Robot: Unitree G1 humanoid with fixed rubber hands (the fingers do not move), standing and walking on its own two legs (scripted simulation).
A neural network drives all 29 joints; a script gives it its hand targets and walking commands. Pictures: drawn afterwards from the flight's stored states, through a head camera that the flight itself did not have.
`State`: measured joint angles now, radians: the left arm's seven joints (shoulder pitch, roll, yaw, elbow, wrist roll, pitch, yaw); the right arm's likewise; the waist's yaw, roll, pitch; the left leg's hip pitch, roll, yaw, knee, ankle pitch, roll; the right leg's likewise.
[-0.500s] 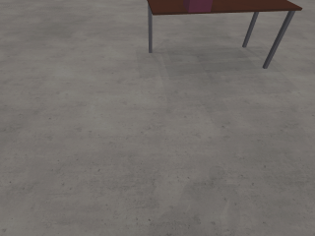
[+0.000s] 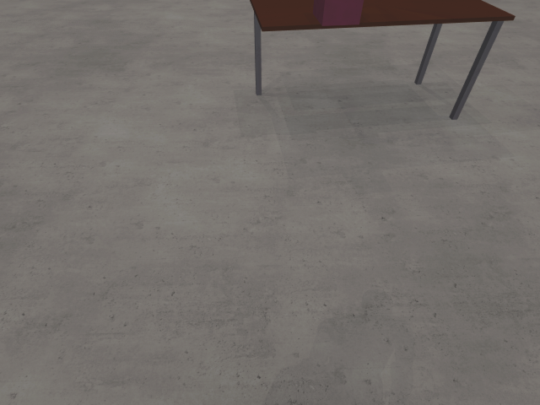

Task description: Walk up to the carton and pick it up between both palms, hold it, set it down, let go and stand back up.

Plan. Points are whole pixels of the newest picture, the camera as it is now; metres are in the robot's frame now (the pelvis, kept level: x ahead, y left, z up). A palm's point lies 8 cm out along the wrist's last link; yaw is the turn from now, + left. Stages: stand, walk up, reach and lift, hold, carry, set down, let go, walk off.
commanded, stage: walk up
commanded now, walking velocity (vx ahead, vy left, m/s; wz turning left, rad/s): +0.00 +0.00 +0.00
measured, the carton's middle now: out of the picture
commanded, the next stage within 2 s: none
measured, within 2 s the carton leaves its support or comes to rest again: neither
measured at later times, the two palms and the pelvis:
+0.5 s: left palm out of the picture +0.03 +0.17 -0.14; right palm out of the picture +0.07 -0.34 -0.16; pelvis +0.06 -0.08 -0.02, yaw -7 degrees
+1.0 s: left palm (195, 282) +0.39 +0.17 -0.13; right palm (435, 296) +0.38 -0.33 -0.14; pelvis +0.36 -0.08 -0.01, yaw -11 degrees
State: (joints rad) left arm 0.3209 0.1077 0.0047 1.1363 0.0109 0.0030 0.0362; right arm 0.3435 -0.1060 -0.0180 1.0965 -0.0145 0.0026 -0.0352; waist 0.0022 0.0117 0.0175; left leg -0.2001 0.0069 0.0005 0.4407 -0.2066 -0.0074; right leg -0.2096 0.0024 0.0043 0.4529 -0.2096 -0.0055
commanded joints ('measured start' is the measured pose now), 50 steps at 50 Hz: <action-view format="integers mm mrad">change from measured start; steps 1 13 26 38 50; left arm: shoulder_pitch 50 152 221 347 235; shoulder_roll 95 124 224 202 130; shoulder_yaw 20 78 41 37 23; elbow -22 -180 -192 -150 -289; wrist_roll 0 33 28 58 44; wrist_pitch -2 -27 -108 -118 -74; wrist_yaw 3 -85 -10 -21 -76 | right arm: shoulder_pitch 91 -77 -106 -269 61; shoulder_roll -51 -238 -255 -162 -180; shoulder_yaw -7 -61 -7 14 -24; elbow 4 -70 -206 -302 -211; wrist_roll -1 -58 -32 -56 -17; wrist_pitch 1 -68 -41 -62 -103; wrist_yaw -4 -5 91 60 28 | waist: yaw -9 87 4 18 20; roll -41 160 -82 -112 1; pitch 119 5 272 114 74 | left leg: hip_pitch -41 -131 -645 -263 -119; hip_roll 43 216 126 13 249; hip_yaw -55 -58 -44 120 -184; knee -77 -289 694 102 -255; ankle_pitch -67 -445 -22 235 -202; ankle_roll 24 101 -22 37 185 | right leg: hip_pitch -128 -155 -22 233 -306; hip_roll -82 -55 -282 -247 -127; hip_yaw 114 -64 301 16 61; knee -167 458 -346 -209 733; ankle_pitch -183 -204 -465 211 -120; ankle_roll -28 33 -75 -137 -28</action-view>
